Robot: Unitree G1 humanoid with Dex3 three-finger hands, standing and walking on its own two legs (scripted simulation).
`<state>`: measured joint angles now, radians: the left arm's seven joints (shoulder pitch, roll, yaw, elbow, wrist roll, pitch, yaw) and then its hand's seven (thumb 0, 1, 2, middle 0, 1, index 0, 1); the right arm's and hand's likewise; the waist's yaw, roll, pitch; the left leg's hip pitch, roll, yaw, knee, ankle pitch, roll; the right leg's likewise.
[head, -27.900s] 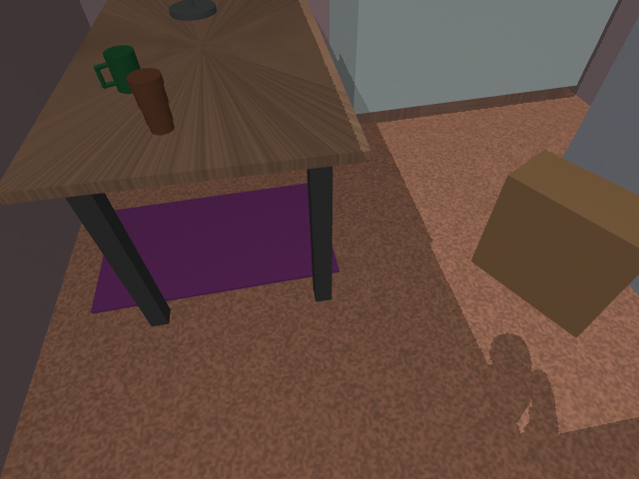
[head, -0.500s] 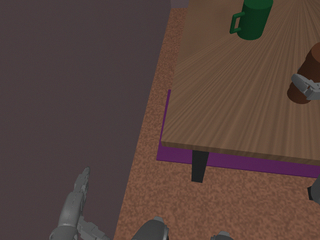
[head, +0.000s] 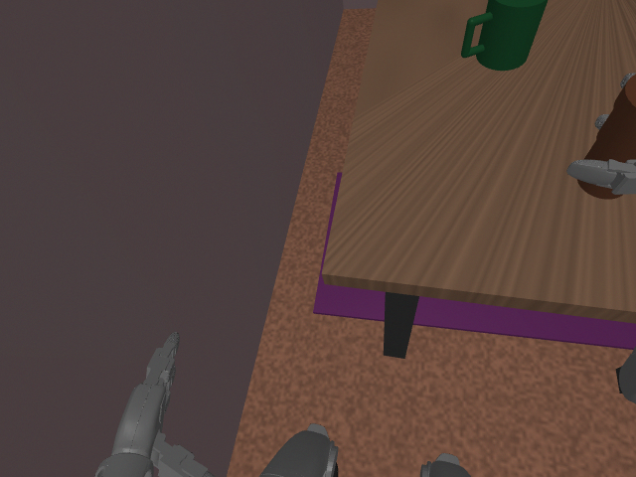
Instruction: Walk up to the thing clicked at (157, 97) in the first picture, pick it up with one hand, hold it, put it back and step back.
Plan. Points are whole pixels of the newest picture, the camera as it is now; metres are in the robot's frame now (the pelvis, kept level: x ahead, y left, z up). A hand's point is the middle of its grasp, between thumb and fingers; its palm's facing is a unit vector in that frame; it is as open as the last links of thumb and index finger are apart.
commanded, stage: open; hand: right
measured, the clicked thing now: (631, 143) +0.52 -0.23 +0.09
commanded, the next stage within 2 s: withdraw in 0.02 s
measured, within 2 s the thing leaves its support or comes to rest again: neither
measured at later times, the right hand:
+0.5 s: hand out of the picture +0.51 -0.28 +0.18, palm faces +0.27 +0.96 +0.01, open 16.8 cm
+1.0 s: hand out of the picture +0.43 -0.40 +0.18, palm faces +0.52 +0.79 -0.33, open 17.6 cm
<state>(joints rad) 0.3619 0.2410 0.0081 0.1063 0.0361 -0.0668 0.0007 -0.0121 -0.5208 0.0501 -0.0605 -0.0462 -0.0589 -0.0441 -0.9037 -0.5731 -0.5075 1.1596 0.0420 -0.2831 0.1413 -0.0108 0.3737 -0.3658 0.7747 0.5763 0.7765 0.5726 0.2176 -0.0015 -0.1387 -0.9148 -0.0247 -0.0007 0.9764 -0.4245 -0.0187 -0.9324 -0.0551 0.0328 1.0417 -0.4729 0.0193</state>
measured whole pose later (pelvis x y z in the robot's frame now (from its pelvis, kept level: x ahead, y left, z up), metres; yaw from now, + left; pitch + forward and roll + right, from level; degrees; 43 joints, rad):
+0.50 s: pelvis +0.01 +0.00 +0.02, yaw +0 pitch +17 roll +2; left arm 0.33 0.26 0.01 0.25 0.01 -0.03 0.02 -0.01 -0.51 0.04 -0.06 -0.04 -0.06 -0.04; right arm -0.94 -0.67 -0.53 1.13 0.04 -0.21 0.16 -0.01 0.45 -0.06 0.13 0.09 0.12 0.09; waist 0.18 -0.01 -0.14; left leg -0.78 -0.03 0.00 0.87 -0.40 -0.02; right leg -0.80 -0.06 0.03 0.94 -0.45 0.02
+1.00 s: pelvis +0.03 -0.01 +0.05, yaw -1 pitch +13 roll +2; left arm 0.36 0.28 0.02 0.34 -0.04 0.01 -0.02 -0.01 -0.51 0.06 -0.06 -0.05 -0.06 -0.04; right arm -0.66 -0.75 -0.46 0.97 -0.04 -0.02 0.04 -0.01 0.58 -0.04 0.06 0.06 0.06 0.05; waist 0.04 -0.01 -0.13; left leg -0.54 -0.01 -0.01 0.67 -0.35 -0.02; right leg -0.57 -0.04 0.01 0.75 -0.40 0.01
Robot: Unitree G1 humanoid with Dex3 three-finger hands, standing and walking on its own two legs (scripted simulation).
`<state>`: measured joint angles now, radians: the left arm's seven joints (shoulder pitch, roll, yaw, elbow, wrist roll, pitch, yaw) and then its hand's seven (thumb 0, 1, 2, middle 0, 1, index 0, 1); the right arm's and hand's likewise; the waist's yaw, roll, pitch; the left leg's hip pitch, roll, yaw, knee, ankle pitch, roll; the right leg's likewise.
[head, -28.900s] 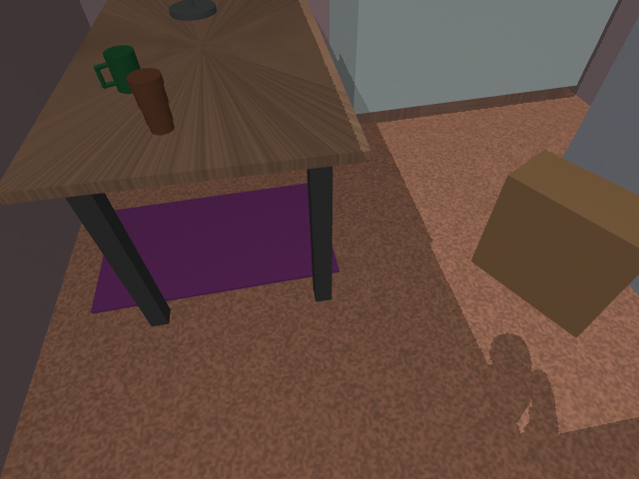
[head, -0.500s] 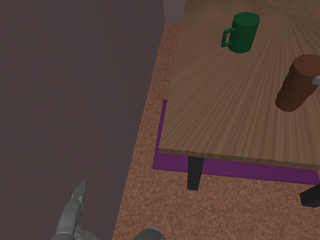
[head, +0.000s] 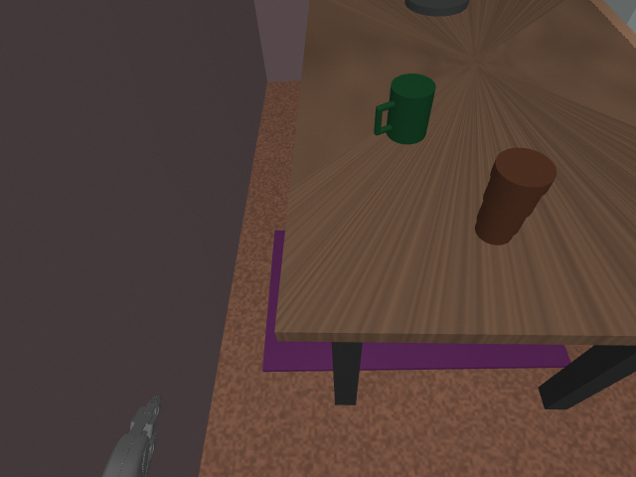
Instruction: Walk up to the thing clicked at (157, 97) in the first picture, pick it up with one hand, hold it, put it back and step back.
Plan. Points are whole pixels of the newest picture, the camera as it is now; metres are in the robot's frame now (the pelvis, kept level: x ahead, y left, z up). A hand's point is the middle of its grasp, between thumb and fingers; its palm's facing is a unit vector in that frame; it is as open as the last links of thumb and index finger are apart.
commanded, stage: sink last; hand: right
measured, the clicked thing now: (508, 201) +0.49 -0.22 +0.04
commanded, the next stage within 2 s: home in 0.86 s
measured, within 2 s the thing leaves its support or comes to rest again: neither
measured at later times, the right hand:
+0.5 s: hand out of the picture +0.18 -0.26 +0.12, palm faces +0.40 +0.82 -0.40, open 17.6 cm
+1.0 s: hand out of the picture +0.12 -0.27 +0.14, palm faces +0.48 +0.75 -0.45, open 17.6 cm
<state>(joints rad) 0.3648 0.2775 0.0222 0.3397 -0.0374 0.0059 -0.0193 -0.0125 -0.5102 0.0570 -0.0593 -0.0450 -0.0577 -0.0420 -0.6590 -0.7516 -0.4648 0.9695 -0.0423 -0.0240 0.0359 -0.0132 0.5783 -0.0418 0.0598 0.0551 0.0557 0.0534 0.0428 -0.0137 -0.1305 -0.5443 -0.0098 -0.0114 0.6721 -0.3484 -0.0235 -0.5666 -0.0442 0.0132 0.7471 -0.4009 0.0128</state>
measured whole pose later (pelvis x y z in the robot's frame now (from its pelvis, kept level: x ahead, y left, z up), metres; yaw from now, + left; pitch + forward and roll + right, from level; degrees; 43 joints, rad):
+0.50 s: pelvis -0.01 +0.01 +0.01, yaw -2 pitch +2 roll +0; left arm 0.37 0.24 0.13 0.33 -0.04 0.02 0.06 -0.01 -0.51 0.05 -0.06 -0.04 -0.05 -0.04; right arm 0.46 -0.33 -0.32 -0.30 0.08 -0.03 -0.05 -0.01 0.59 -0.05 0.06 0.06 0.06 0.06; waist -0.06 -0.06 -0.06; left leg -0.33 0.02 0.00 0.66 -0.36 -0.02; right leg -0.34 -0.02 0.02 0.67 -0.37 0.02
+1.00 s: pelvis -0.05 +0.03 +0.01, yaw -3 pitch -2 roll -1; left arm 0.36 0.23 0.14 0.43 -0.01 -0.10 0.07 -0.01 -0.51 0.07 -0.06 -0.05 -0.05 -0.05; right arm 0.44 -0.36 -0.42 -0.18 0.06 -0.22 -0.04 -0.01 0.58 -0.05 0.06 0.06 0.06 0.06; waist -0.06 -0.03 0.00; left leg -0.32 0.02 0.02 0.66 -0.31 0.00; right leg -0.30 -0.01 0.04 0.62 -0.29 0.03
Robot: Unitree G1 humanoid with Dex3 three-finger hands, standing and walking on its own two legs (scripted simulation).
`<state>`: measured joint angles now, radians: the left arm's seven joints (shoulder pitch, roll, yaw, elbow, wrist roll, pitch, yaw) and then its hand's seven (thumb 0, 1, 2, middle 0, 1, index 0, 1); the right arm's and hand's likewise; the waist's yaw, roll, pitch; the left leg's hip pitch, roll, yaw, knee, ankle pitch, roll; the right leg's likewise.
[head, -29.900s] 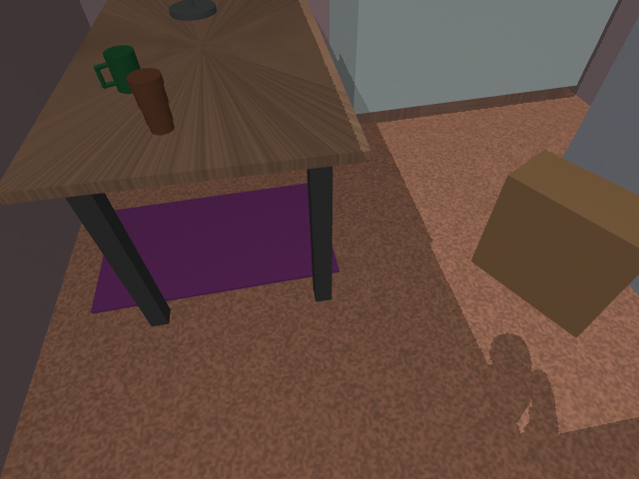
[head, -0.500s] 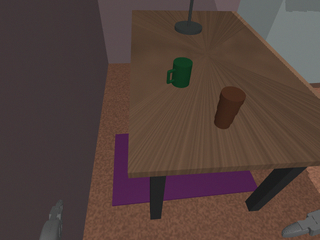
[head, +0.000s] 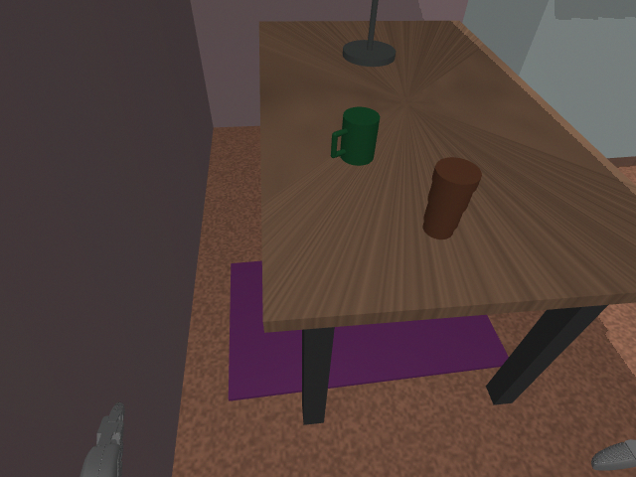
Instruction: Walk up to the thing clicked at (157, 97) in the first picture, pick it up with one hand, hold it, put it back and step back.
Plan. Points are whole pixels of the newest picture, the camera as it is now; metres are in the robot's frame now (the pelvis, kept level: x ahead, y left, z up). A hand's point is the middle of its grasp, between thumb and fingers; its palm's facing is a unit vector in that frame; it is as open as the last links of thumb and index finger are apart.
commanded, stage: home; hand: right
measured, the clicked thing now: (447, 201) +0.55 -0.22 +0.04
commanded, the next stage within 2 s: none
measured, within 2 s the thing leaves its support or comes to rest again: neither
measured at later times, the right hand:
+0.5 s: hand (483, 449) +0.18 -0.20 -0.07, palm faces +0.10 +0.97 -0.22, open 17.5 cm
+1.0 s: hand (453, 425) +0.22 -0.18 -0.09, palm faces +0.07 +0.97 -0.24, open 17.3 cm
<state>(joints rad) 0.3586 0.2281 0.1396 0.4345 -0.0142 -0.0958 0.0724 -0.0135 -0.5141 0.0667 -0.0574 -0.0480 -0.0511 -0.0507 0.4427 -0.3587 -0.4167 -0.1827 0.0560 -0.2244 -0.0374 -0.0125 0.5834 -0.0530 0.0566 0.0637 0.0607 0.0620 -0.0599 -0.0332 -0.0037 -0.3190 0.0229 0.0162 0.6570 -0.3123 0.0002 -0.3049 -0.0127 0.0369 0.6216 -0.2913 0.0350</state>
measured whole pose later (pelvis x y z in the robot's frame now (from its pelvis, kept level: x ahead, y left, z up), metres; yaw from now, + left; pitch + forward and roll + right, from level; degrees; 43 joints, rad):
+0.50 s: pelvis +0.02 -0.01 +0.00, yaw +1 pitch +1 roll +0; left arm 0.24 0.18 0.00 0.54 0.00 -0.15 0.07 0.00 0.69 0.78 -0.18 -0.26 -0.18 -0.26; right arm 0.38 -0.19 -0.06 0.32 0.01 -0.15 -0.03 -0.01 0.54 -0.06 0.06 0.05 0.06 0.05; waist 0.00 0.02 0.03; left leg -0.32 0.02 0.01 0.60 -0.30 -0.01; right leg -0.32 -0.01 0.02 0.59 -0.29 0.02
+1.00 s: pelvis +0.04 +0.00 +0.00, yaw +1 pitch +2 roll +0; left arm 0.22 0.21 0.00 0.67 0.00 -0.06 0.06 0.01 0.90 0.90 -0.20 -0.30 -0.20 -0.30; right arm 0.26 -0.16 -0.01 0.47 0.00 -0.04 -0.10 -0.01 0.51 -0.07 0.06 0.06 0.06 0.06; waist 0.00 -0.01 0.00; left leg -0.31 0.01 0.00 0.61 -0.34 -0.01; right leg -0.30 -0.03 0.02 0.60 -0.34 0.03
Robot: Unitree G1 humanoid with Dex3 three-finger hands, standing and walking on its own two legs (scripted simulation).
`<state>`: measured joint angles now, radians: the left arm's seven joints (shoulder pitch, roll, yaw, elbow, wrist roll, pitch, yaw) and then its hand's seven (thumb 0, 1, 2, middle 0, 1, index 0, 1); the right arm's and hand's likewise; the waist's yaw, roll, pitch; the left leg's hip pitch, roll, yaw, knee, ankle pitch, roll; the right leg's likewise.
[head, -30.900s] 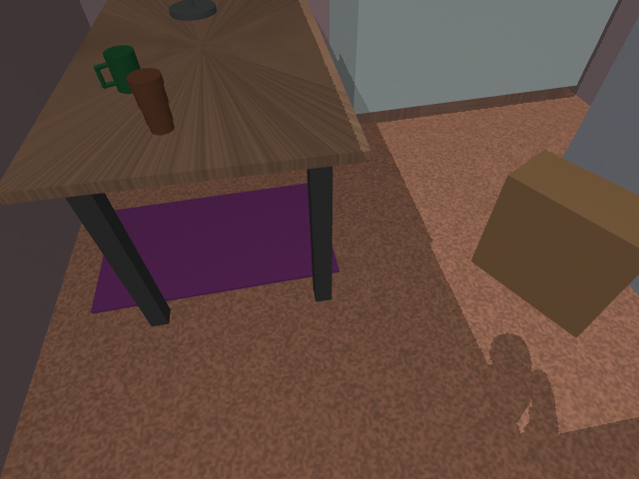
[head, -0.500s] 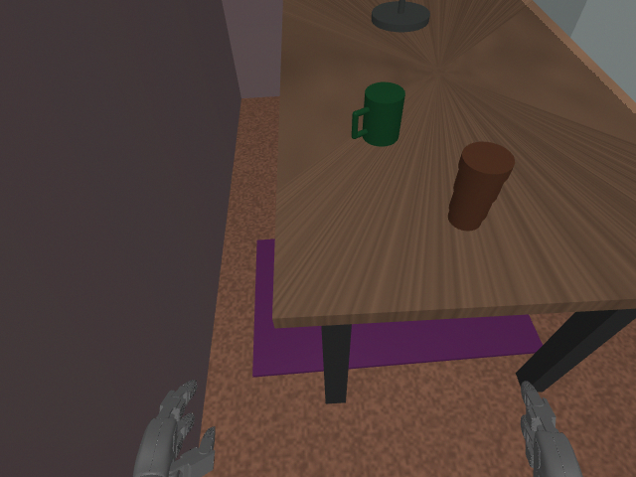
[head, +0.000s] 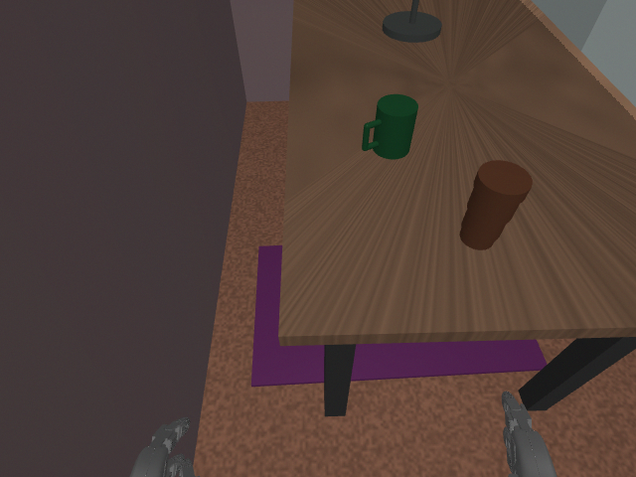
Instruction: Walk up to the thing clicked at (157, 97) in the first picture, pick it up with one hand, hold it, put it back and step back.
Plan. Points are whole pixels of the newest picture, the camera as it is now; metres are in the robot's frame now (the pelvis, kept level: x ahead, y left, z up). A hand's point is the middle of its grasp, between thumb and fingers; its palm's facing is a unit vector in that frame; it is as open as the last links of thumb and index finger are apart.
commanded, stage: home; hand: right
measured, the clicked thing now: (489, 209) +0.50 -0.23 +0.03
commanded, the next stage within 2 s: stand in 1.84 s
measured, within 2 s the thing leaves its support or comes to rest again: neither
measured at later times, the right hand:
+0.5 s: hand out of the picture +0.03 -0.28 -0.13, palm faces -0.04 +0.92 -0.39, open 17.5 cm
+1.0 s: hand out of the picture +0.01 -0.27 -0.14, palm faces -0.06 +0.93 -0.36, open 17.4 cm
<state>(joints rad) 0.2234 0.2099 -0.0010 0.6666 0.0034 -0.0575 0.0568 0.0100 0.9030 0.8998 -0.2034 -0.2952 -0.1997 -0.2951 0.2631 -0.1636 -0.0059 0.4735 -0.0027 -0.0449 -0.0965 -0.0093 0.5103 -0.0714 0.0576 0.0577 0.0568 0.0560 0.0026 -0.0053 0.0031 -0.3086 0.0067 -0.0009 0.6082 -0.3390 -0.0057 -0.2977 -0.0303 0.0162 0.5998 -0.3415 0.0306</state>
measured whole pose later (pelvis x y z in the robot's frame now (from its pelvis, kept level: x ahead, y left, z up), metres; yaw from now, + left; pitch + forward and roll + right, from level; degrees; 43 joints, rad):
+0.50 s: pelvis -0.03 -0.01 +0.01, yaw +0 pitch -4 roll +0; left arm 0.19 0.36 -0.01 1.04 0.03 0.01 -0.01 0.01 0.90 0.90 -0.20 -0.29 -0.20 -0.29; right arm 0.20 -0.37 0.02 1.03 -0.03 -0.01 -0.01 -0.01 0.54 -0.05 0.06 0.05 0.05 0.05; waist 0.00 -0.01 0.03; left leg -0.16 0.03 -0.01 0.46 -0.22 -0.03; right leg -0.15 -0.01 0.00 0.44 -0.23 0.01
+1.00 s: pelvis -0.04 -0.01 +0.02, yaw +0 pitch -3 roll +0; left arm 0.17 0.36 -0.01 1.14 0.02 0.00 -0.02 0.00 0.90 0.90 -0.20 -0.30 -0.20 -0.30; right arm 0.18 -0.36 0.03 1.10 -0.02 -0.01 0.00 0.00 0.53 -0.06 0.06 0.05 0.06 0.05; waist 0.00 0.00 0.04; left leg -0.16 0.03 -0.01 0.40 -0.18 -0.02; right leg -0.14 -0.01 0.00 0.37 -0.17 0.01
